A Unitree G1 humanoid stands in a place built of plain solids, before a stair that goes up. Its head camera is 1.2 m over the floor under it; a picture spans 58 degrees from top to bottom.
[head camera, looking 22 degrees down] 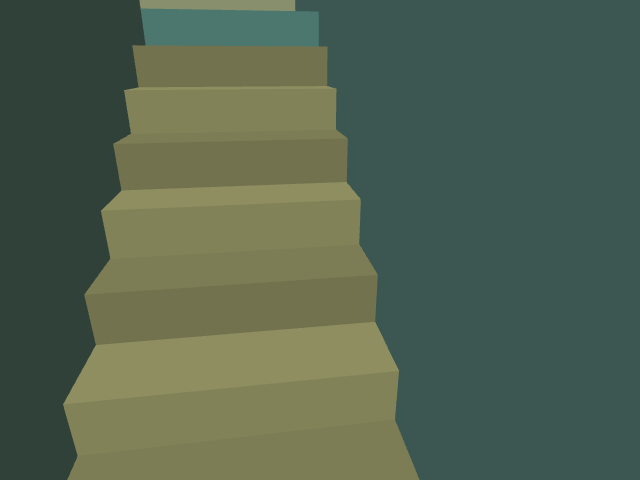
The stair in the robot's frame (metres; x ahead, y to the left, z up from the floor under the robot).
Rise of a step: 0.18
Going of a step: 0.27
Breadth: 0.92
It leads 8 degrees to the left of straight ahead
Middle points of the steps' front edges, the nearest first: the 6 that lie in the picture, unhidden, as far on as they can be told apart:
0.97 0.22 0.37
1.23 0.26 0.55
1.49 0.30 0.74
1.75 0.34 0.92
2.02 0.38 1.10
2.28 0.42 1.29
